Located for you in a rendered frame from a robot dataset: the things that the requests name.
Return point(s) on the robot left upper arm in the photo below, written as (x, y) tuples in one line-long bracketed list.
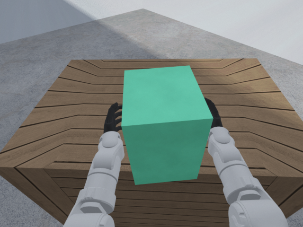
[(90, 220)]

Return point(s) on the robot right hand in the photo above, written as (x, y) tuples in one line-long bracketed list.
[(216, 118)]

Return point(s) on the robot right forearm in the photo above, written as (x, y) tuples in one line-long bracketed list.
[(238, 182)]

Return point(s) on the pedestal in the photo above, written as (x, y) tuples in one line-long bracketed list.
[(50, 155)]

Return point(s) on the robot left hand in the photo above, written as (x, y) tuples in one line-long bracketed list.
[(110, 122)]

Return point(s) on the carton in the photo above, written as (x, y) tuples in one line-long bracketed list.
[(165, 122)]

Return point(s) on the robot left forearm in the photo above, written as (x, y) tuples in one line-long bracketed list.
[(98, 195)]

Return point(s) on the robot right upper arm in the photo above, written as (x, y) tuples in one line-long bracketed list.
[(255, 213)]

